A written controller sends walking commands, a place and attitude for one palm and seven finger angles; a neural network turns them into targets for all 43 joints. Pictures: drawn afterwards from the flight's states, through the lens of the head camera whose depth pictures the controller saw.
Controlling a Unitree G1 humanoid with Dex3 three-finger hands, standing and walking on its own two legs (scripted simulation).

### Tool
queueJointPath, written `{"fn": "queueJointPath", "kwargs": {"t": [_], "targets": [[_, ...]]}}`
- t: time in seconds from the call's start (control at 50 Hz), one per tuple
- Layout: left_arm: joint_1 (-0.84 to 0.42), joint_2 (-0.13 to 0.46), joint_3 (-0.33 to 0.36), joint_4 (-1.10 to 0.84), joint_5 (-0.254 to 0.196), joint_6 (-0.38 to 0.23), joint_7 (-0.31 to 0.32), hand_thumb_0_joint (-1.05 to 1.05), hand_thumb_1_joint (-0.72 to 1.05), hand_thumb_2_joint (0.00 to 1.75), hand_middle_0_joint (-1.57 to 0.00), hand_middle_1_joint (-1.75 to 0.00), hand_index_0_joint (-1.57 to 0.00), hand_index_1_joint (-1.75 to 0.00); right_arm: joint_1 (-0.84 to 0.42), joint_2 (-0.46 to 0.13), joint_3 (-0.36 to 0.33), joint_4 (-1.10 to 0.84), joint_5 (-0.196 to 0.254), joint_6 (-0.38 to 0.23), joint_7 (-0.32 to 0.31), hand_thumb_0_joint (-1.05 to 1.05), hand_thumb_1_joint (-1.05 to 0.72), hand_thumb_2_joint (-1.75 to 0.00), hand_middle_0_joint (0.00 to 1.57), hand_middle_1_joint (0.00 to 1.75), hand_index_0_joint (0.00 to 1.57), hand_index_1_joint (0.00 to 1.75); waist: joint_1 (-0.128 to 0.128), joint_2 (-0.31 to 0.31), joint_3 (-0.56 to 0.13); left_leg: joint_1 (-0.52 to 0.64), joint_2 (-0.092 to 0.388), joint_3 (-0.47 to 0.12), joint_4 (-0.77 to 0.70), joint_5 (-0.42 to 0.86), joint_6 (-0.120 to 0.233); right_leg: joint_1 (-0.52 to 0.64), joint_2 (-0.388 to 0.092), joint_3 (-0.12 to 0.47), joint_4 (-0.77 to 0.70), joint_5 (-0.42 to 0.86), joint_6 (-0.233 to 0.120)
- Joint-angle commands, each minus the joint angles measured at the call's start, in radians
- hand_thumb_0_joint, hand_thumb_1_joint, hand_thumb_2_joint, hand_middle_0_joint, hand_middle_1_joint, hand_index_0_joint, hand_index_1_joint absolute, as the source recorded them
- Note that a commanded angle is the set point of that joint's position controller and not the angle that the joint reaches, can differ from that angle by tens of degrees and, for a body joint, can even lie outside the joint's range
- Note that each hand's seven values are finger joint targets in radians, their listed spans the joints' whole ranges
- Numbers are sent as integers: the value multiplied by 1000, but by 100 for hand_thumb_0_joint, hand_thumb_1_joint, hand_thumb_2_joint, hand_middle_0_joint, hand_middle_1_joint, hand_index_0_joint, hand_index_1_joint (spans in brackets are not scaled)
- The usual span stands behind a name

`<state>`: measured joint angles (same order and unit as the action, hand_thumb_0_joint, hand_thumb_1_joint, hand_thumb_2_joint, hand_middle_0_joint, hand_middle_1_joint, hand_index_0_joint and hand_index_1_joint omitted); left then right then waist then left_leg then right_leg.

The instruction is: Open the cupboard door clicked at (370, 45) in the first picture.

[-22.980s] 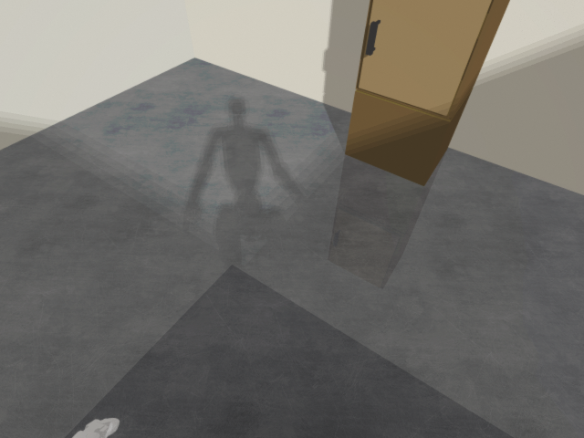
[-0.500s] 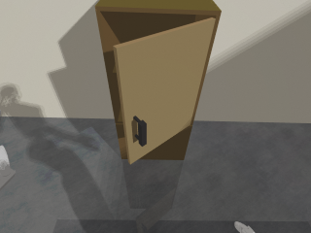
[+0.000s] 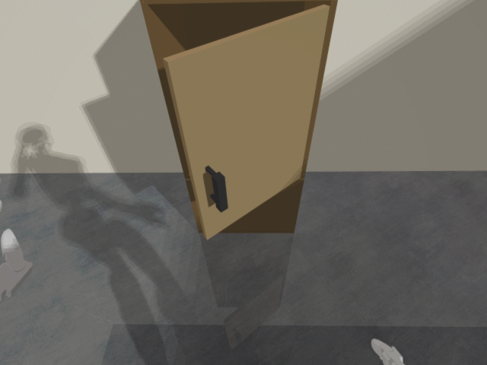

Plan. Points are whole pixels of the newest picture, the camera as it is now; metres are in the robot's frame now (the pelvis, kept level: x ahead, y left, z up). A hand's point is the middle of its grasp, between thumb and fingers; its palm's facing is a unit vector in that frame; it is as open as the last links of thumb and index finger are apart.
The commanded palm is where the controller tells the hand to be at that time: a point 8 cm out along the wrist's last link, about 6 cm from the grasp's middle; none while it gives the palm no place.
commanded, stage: stop stepping back and stand still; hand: left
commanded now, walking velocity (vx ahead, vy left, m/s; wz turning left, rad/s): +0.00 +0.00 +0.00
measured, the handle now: (215, 188) +0.55 +0.13 -0.10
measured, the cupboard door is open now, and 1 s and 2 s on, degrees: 40 40 40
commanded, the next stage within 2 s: let the arm hang, fingers relaxed in 0.04 s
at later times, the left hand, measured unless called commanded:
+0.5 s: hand out of the picture +0.00 +0.21 -0.18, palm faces +0.02 -0.99 -0.15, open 7.3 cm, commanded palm none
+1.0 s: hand out of the picture -0.07 +0.22 -0.18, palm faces +0.07 -0.98 -0.20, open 7.3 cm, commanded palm none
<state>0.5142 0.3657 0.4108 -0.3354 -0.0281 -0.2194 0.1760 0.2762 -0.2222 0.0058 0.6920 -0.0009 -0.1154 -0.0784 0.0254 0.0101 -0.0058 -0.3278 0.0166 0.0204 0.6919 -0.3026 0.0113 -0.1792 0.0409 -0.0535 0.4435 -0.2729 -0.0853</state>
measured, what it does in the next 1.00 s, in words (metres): steps on the spot: left foot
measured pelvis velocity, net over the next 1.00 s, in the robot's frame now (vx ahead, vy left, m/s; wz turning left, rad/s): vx -0.04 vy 0.05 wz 0.02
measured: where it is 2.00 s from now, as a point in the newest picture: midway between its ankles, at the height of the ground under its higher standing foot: outside the picture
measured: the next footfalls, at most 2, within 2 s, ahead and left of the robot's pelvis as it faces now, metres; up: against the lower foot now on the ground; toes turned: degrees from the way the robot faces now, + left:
left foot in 0.06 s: +0.03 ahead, +0.15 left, +0.00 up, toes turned +2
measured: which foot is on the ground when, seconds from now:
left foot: up 0.00-0.04, down 0.06-1.00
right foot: down 0.00-1.00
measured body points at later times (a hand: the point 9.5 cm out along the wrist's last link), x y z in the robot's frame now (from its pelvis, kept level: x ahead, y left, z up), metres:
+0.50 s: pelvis -0.04 +0.03 +0.00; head -0.02 +0.06 +0.44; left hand +0.00 +0.26 -0.17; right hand +0.05 -0.23 -0.13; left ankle -0.01 +0.14 -0.74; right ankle -0.02 -0.06 -0.74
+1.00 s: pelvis -0.04 +0.05 +0.00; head -0.04 +0.04 +0.45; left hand -0.07 +0.27 -0.16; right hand -0.07 -0.16 -0.17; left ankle -0.01 +0.14 -0.74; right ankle -0.02 -0.06 -0.74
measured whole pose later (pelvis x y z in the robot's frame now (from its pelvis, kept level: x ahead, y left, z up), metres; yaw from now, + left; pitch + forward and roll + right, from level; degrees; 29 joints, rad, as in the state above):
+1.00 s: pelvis -0.04 +0.05 +0.00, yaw +1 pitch -2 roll +0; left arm 0.32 0.14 0.01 1.15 0.01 0.01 0.03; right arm 0.34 -0.11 0.01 1.13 -0.02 0.01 -0.03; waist 0.00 0.01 0.02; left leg -0.23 -0.02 0.03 0.44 -0.18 0.03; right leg -0.21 0.00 -0.06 0.45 -0.22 -0.02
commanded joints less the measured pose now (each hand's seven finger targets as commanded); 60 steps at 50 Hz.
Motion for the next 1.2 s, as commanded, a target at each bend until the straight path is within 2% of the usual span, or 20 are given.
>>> {"fn": "queueJointPath", "kwargs": {"t": [0.0, 0.04, 0.06, 0.08, 0.1, 0.12, 0.14, 0.18, 0.24, 0.28, 0.38, 0.44, 0.48, 0.58, 0.6, 0.68, 0.82, 0.88, 1.06, 1.18], "targets": [[-122, 189, 55, -261, 1, -37, 15, 0, 90, 90, -20, -30, -20, -30, -157, -105, -51, -169, 0, -74, -9, 0, -90, -90, 20, 30, 20, 30, -11, -111, -92, 152, 5, 4, -264, 201, 33, 95, -165, 177, -60, 507, 118], [-98, 213, 80, -376, 1, -44, 18, 0, 90, 90, -20, -30, -20, -30, -159, -116, -54, -199, 5, -64, 0, 0, -90, -90, 20, 30, 20, 30, -4, -22, -158, 263, 85, -45, -252, 485, 55, 75, -114, 136, -6, 509, 158], [-88, 228, 92, -423, -1, -48, 16, 0, 90, 90, -20, -30, -20, -30, -162, -119, -55, -209, 9, -59, 3, 0, -90, -90, 20, 30, 20, 30, -4, 7, -167, 275, 99, -50, -238, 533, 54, 67, -105, 136, -6, 493, 160], [-38, 248, 125, -418, 2, -43, 17, 0, 90, 90, -20, -30, -20, -30, -158, -108, -54, -215, 9, -56, 5, 0, -90, -90, 20, 30, 20, 30, -8, 24, -163, 262, 87, -27, -213, 549, 43, 74, -98, 135, -20, 527, 148], [7, 274, 161, -427, 0, -36, 18, 0, 90, 90, -20, -30, -20, -30, -157, -105, -52, -212, 2, -51, 4, 0, -90, -90, 20, 30, 20, 30, -15, 88, -176, 242, 71, -10, -199, 570, 27, 98, -98, 134, -7, 588, 121], [-64, 59, -296, 450, 82, 130, -129, 0, 90, 90, -20, -30, -20, -30, -204, -266, -102, 17, -1, -55, 83, 0, -90, -90, 20, 30, 20, 30, -56, 47, -67, 92, 58, -38, -84, 667, 26, 22, -168, 83, 130, 744, 62], [-41, 49, -281, 497, 67, 179, -162, 0, 90, 90, -20, -30, -20, -30, -120, -231, -105, 12, 2, -9, 81, 0, -90, -90, 20, 30, 20, 30, -32, 62, -136, 144, 70, -34, -99, 601, 18, 16, -163, 138, 111, 698, 32], [-97, 52, -290, 519, 64, 185, -177, 0, 90, 90, -20, -30, -20, -30, -105, -219, -90, 2, 0, 22, 82, 0, -90, -90, 20, 30, 20, 30, -28, 64, -128, 86, 89, -67, -132, 454, 33, -17, -158, 103, 106, 456, 31], [-229, 73, -321, 682, 62, 187, -184, 0, 90, 90, -20, -30, -20, -30, -151, -216, -60, 9, -14, 50, 82, 0, -90, -90, 20, 30, 20, 30, -22, -138, -50, 3, 102, -140, -211, 265, 52, -37, -136, 104, 32, 167, 40], [-273, 88, -330, 795, 61, 182, -182, 0, 90, 90, -20, -30, -20, -30, -159, -239, -56, 26, -23, 60, 76, 0, -90, -90, 20, 30, 20, 30, -22, -228, -77, 58, 83, -130, -188, 358, 45, -12, -149, 135, 23, 288, 29], [-294, 36, -371, 1049, 50, 218, -166, 0, 90, 90, -20, -30, -20, -30, -172, -176, -21, 125, -29, 94, 69, 0, -90, -90, 20, 30, 20, 30, -14, 78, -39, 63, 79, -133, -303, 224, 36, 21, -131, 125, -20, 98, 47], [-266, 11, -380, 1169, 47, 221, -163, 0, 90, 90, -20, -30, -20, -30, -142, -135, -9, 185, -25, 108, 62, 0, -90, -90, 20, 30, 20, 30, -16, 146, -37, 72, 67, -125, -327, 124, 27, 41, -133, 131, -71, 49, 41], [-248, -5, -384, 1236, 43, 221, -162, 0, 90, 90, -20, -30, -20, -30, -111, -121, -9, 225, -23, 114, 57, 0, -90, -90, 20, 30, 20, 30, -20, 156, -21, 73, 65, -123, -343, 60, 23, 34, -136, 128, -98, 16, 35], [-208, -48, -388, 1358, 42, 221, -160, 0, 90, 90, -20, -30, -20, -30, -23, -91, -15, 303, -21, 125, 48, 0, -90, -90, 20, 30, 20, 30, -30, 99, 60, 44, 65, -135, -377, -70, 27, -10, -130, 122, -143, -63, 30], [-197, -55, -386, 1377, 43, 220, -158, 0, 90, 90, -20, -30, -20, -30, -8, -87, -18, 314, -19, 124, 46, 0, -90, -90, 20, 30, 20, 30, -27, 51, 75, 53, 69, -138, -379, -64, 31, -24, -128, 112, -146, -64, 30], [-161, -91, -392, 1430, 42, 220, -154, 0, 90, 90, -20, -30, -20, -30, 50, -66, -21, 357, -20, 122, 41, 0, -90, -90, 20, 30, 20, 30, -30, -9, 83, 50, 78, -150, -397, -79, 40, -34, -127, 104, -136, -69, 35], [-125, -114, -389, 1463, 43, 222, -145, 0, 90, 90, -20, -30, -20, -30, 106, -21, -20, 401, -22, 122, 41, 0, -90, -90, 20, 30, 20, 30, -27, -39, 115, 25, 72, -143, -401, -100, 44, -66, -125, 106, -122, -112, 40], [-118, -126, -386, 1465, 43, 220, -142, 0, 90, 90, -20, -30, -20, -30, 116, -3, -19, 413, -23, 118, 42, 0, -90, -90, 20, 30, 20, 30, -24, -45, 116, 25, 68, -135, -395, -73, 45, -71, -129, 112, -117, -98, 38], [-131, -146, -383, 1465, 41, 213, -137, 0, 90, 90, -20, -30, -20, -30, 130, 33, -12, 432, -23, 107, 38, 0, -90, -90, 20, 30, 20, 30, -22, 30, 135, 15, 66, -132, -401, -9, 38, -48, -131, 103, -98, -9, 36], [-134, -156, -383, 1469, 39, 210, -137, 0, 90, 90, -20, -30, -20, -30, 135, 35, -13, 434, -23, 106, 35, 0, -90, -90, 20, 30, 20, 30, -25, 29, 129, 39, 64, -119, -389, 25, 33, -44, -134, 104, -107, 8, 34]]}}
